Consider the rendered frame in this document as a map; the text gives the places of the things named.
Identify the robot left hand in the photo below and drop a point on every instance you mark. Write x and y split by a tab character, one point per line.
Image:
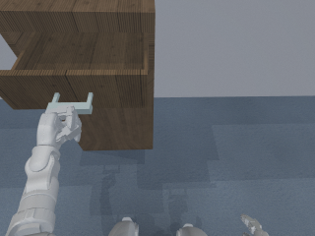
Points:
51	131

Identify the left robot forearm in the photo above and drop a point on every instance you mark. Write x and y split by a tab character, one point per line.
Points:
37	205

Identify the robot right hand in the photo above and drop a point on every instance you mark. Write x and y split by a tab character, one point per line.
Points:
253	226

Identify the drawer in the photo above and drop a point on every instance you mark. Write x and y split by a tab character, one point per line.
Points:
111	65

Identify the robot right shin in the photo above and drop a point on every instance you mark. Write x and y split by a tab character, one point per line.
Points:
188	225

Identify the right robot thigh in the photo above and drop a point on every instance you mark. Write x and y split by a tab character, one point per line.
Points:
190	231

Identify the cabinet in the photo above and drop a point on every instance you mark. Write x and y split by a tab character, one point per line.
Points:
105	128

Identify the handle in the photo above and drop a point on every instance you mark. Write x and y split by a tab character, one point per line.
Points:
81	107

